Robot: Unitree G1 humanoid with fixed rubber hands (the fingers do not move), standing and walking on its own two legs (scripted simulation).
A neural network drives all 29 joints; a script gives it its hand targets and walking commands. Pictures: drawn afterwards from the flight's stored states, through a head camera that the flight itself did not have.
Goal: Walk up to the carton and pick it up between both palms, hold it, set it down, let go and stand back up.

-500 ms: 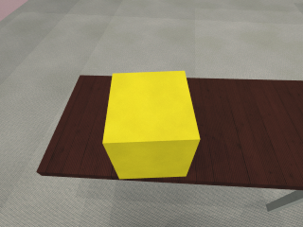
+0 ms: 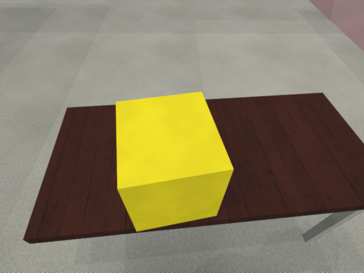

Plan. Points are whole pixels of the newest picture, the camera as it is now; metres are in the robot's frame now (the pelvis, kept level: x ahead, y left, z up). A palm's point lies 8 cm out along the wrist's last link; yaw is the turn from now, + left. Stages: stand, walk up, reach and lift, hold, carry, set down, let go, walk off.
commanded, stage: walk up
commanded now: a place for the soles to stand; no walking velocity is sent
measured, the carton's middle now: (169, 162) +0.42 +0.05 -0.06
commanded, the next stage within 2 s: none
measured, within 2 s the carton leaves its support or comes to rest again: neither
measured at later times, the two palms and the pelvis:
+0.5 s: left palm out of the picture +0.03 +0.24 -0.12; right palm out of the picture +0.02 -0.29 -0.13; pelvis -0.01 -0.02 +0.00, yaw -3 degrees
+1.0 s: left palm out of the picture +0.04 +0.26 -0.13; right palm out of the picture +0.01 -0.30 -0.13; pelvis -0.02 -0.02 -0.01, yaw -6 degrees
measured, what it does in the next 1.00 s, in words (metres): stands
